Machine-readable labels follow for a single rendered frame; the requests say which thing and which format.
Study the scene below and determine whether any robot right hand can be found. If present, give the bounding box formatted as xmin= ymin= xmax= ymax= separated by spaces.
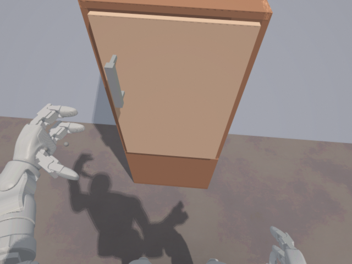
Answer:
xmin=266 ymin=226 xmax=306 ymax=264

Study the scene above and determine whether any cupboard door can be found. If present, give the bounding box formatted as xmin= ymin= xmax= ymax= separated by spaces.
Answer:
xmin=87 ymin=11 xmax=261 ymax=159

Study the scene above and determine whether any handle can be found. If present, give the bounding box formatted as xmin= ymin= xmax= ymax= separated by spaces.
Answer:
xmin=104 ymin=55 xmax=125 ymax=108

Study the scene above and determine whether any right robot shin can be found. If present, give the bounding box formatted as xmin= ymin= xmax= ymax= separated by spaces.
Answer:
xmin=207 ymin=258 xmax=218 ymax=263

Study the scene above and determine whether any robot left forearm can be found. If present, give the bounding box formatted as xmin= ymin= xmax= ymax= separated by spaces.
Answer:
xmin=0 ymin=160 xmax=41 ymax=264

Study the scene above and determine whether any robot left hand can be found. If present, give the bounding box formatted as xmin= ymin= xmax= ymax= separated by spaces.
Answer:
xmin=13 ymin=103 xmax=85 ymax=180

